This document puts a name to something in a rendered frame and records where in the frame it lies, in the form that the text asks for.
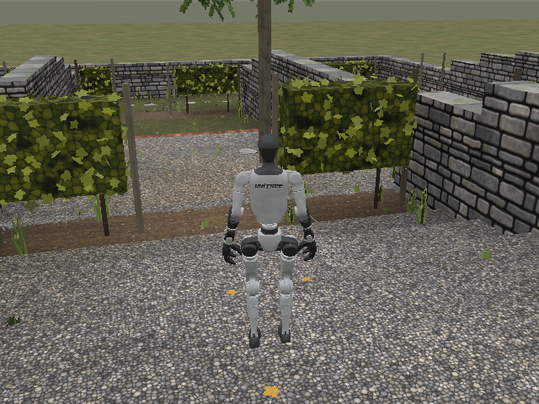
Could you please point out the robot left shin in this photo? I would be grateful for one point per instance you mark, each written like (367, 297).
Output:
(253, 310)

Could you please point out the left robot hand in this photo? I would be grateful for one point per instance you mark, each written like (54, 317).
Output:
(226, 252)

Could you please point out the right robot upper arm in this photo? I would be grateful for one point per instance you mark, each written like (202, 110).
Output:
(298, 190)

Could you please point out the robot left forearm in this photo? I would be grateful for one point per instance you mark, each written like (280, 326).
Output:
(231, 228)

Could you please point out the robot right forearm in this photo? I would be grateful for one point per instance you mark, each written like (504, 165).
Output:
(307, 227)

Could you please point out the left robot upper arm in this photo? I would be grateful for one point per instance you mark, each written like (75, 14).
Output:
(241, 180)

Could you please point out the right robot hand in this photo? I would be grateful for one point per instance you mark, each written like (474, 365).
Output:
(311, 249)

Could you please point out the left robot foot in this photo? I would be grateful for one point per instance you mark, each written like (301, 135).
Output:
(254, 341)

